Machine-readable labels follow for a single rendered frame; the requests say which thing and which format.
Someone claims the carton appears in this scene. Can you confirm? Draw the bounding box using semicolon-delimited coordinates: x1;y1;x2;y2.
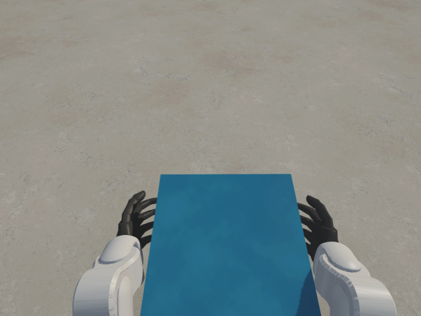
140;174;321;316

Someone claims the robot right forearm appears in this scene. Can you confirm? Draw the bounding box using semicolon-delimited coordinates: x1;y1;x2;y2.
313;242;397;316

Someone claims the robot right hand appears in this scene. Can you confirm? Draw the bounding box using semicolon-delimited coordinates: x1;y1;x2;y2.
297;196;338;262

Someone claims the robot left hand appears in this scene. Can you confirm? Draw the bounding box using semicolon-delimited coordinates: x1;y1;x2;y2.
116;190;157;249

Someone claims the robot left forearm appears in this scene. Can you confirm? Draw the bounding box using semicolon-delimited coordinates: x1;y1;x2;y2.
72;235;145;316

